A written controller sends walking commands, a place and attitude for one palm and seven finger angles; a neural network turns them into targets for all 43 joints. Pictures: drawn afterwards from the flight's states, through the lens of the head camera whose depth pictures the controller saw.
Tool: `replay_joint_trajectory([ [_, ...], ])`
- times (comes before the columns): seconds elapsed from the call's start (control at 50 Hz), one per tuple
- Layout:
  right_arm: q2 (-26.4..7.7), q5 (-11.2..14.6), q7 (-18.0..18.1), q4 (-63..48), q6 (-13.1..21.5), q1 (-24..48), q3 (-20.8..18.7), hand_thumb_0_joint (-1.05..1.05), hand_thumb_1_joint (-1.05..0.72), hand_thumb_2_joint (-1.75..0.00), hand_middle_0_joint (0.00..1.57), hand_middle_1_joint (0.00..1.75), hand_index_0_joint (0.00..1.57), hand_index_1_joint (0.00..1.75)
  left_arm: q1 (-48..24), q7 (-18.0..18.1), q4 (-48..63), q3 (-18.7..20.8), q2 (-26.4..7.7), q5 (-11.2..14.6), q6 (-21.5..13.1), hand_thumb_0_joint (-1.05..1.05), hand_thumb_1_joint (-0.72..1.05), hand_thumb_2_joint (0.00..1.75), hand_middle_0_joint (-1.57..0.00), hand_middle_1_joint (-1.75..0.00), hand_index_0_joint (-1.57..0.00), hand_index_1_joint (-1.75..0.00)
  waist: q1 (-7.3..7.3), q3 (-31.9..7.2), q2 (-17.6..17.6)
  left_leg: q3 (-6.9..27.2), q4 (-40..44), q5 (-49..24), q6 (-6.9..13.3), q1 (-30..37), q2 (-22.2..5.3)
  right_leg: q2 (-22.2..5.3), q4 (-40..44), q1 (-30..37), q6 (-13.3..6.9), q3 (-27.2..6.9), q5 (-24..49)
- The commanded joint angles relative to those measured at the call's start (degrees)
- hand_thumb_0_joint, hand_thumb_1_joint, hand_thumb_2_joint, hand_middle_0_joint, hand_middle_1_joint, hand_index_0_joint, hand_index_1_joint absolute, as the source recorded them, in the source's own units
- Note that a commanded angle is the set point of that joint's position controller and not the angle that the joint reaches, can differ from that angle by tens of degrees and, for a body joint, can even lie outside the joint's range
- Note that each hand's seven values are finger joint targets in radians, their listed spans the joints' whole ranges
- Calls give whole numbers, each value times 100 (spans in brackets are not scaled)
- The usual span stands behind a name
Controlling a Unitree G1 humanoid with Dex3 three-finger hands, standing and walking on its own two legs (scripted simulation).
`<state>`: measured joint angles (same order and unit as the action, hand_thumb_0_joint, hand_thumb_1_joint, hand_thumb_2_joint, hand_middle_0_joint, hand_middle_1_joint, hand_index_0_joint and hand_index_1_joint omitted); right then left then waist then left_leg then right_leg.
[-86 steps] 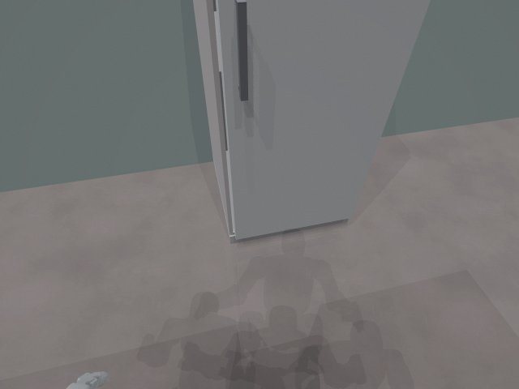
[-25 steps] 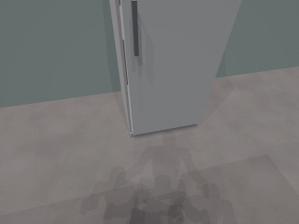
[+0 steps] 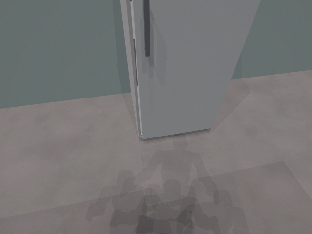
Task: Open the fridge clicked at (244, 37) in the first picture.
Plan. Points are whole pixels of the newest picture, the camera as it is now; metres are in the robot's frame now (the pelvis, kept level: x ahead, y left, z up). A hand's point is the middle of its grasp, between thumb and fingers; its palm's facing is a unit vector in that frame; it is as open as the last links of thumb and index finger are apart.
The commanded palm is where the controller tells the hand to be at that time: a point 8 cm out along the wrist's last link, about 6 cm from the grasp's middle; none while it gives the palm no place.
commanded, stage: turn to face it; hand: left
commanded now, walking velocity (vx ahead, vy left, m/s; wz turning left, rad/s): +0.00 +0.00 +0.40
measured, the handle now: (145, 26) +0.83 +0.09 +0.15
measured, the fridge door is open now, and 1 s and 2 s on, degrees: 0 0 0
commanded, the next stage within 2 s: take the last steps up to it in 0.46 s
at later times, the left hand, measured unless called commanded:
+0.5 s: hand out of the picture +0.01 +0.21 -0.17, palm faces +0.17 -0.95 -0.27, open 7.4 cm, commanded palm none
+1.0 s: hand out of the picture -0.12 +0.14 -0.19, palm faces +0.25 -0.97 -0.07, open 7.4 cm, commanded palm none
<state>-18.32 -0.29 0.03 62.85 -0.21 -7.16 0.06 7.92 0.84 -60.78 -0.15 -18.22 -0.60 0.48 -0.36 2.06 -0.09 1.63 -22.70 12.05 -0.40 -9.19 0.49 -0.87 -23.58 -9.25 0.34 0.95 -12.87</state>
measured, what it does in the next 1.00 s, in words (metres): steps on the spot: right foot, then left foot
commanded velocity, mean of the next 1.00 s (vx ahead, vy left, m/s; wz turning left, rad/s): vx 0.14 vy -0.07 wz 0.10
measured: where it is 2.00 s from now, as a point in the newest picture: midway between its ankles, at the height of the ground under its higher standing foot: (168, 217)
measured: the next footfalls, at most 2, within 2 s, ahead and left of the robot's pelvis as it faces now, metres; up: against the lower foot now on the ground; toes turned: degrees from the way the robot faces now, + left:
right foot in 0.54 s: -0.01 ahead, -0.12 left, +0.00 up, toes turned +10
left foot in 0.92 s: -0.01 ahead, +0.12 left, +0.00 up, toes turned +19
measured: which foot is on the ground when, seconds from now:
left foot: down 0.00-0.54, up 0.56-0.90, down 0.92-1.00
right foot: down 0.00-0.24, up 0.26-0.52, down 0.54-0.92, up 0.94-1.00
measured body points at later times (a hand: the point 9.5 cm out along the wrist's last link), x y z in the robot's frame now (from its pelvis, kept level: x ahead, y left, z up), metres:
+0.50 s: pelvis -0.03 +0.00 +0.00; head +0.00 +0.00 +0.44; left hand +0.00 +0.26 -0.15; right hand +0.03 -0.23 -0.16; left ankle +0.00 +0.12 -0.74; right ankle -0.05 -0.13 -0.72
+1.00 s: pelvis +0.01 +0.02 -0.01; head +0.01 +0.06 +0.44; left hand -0.13 +0.19 -0.18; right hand +0.09 -0.21 -0.14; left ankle -0.05 +0.10 -0.74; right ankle -0.04 -0.12 -0.70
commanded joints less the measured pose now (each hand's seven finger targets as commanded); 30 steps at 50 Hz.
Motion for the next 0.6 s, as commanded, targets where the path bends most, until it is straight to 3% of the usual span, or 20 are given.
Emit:
replay_joint_trajectory([
  [0.0,-551,-35,31,-427,-27,-34,-124,0,-90,-90,20,30,20,30,288,84,351,214,-758,-13,15,0,90,90,-20,-30,-20,-30,112,-315,222,393,-225,-1079,78,-534,-519,-868,64,156,-78,-472,1002],
  [0.1,-415,-32,23,-618,-115,-275,-234,0,-90,-90,20,30,20,30,306,122,616,324,-872,-35,42,0,90,90,-20,-30,-20,-30,59,-456,712,149,-1212,-553,14,-678,-236,-1488,54,-44,-527,-699,1253],
  [0.14,-342,-31,20,-641,-138,-408,-273,0,-90,-90,20,30,20,30,208,127,729,334,-821,-47,55,0,90,90,-20,-30,-20,-30,-20,-353,711,135,-1252,-251,25,-594,-250,-1532,-57,-374,-570,-589,995],
  [0.16,-354,-37,13,-656,-130,-523,-283,0,-90,-90,20,30,20,30,137,132,791,343,-764,-52,67,0,90,90,-20,-30,-20,-30,-80,-373,515,271,-1048,-528,71,-492,-336,-1417,-274,-493,-497,-446,838],
  [0.18,-374,-60,5,-676,-119,-556,-299,0,-90,-90,20,30,20,30,110,124,845,338,-654,-46,88,0,90,90,-20,-30,-20,-30,-91,-269,122,623,-724,-792,174,-470,-501,-1103,-601,-750,-302,-152,394],
  [0.2,-514,-94,3,-693,-99,-603,-316,0,-90,-90,20,30,20,30,39,113,878,319,-461,-32,115,0,90,90,-20,-30,-20,-30,-132,-85,-544,1421,-95,-849,397,-724,-844,-532,-1228,-862,-11,240,-285],
  [0.22,-701,-110,33,-722,-68,-649,-360,0,-90,-90,20,30,20,30,6,115,929,301,-286,-14,122,0,90,90,-20,-30,-20,-30,-130,8,-1224,2434,600,-985,787,-817,-1359,-63,-2025,-1003,159,389,-1079],
  [0.24,-703,-90,81,-747,-49,-686,-387,0,-90,-90,20,30,20,30,45,136,943,317,-256,-16,130,0,90,90,-20,-30,-20,-30,-119,29,-1256,2806,869,-1190,1112,-777,-1543,-56,-2750,-1169,120,29,-1764],
  [0.26,-704,-76,118,-779,-24,-708,-387,0,-90,-90,20,30,20,30,145,134,938,332,-269,-24,126,0,90,90,-20,-30,-20,-30,-53,-67,-1206,2856,792,-1441,1271,-603,-1567,-145,-3107,-1347,91,-174,-1884],
  [0.32,-573,-96,173,-822,-51,-590,-415,0,-90,-90,20,30,20,30,342,102,849,333,-46,-6,109,0,90,90,-20,-30,-20,-30,16,-394,-921,2298,439,-1677,1234,-75,-1270,-120,-3045,-1485,113,-230,-1645],
  [0.4,-503,-108,193,-796,-84,-798,-476,0,-90,-90,20,30,20,30,459,92,870,303,191,36,76,0,90,90,-20,-30,-20,-30,-65,-765,-700,2253,227,-2113,1168,375,-1138,45,-2039,-1154,152,-159,-1513],
  [0.44,-459,-103,162,-776,-112,-827,-499,0,-90,-90,20,30,20,30,595,104,836,306,207,45,63,0,90,90,-20,-30,-20,-30,-37,-757,-737,2163,168,-1957,1002,143,-948,162,-1314,-683,146,-57,-1148],
  [0.48,-356,-53,131,-802,-123,-707,-497,0,-90,-90,20,30,20,30,953,135,719,335,155,40,13,0,90,90,-20,-30,-20,-30,151,-749,-597,1955,-106,-1303,677,-508,-665,103,4,277,173,-27,-153],
  [0.5,-158,-11,97,-829,-129,-662,-476,0,-90,-90,20,30,20,30,1113,158,678,379,-60,-2,-14,0,90,90,-20,-30,-20,-30,197,-674,-98,1560,-424,-406,379,-1205,-333,-314,464,896,94,-321,63],
  [0.52,166,10,75,-939,-127,-663,-431,0,-90,-90,20,30,20,30,1101,195,693,467,-486,-78,-46,0,90,90,-20,-30,-20,-30,203,-421,1148,723,-1377,810,31,-2173,250,-1520,851,1102,-306,-1612,-305],
  [0.54,94,-57,90,-1064,-141,-444,-479,0,-90,-90,20,30,20,30,966,180,825,469,-653,-79,-39,0,90,90,-20,-30,-20,-30,283,-38,1437,320,-2379,1672,-80,-2242,381,-2288,1035,220,-816,-2255,244],
  [0.56,42,-98,66,-1026,-171,-544,-517,0,-90,-90,20,30,20,30,842,163,856,437,-573,-72,-37,0,90,90,-20,-30,-20,-30,155,-61,797,423,-2996,1632,-54,-1924,196,-2260,1119,-303,-1003,-1977,-360],
  [0.58,120,-132,49,-898,-231,-565,-500,0,-90,-90,20,30,20,30,688,161,814,429,-326,-65,-86,0,90,90,-20,-30,-20,-30,67,254,1224,453,-3215,1353,-20,-2044,6,-1805,1366,-538,-841,-1844,-1175],
])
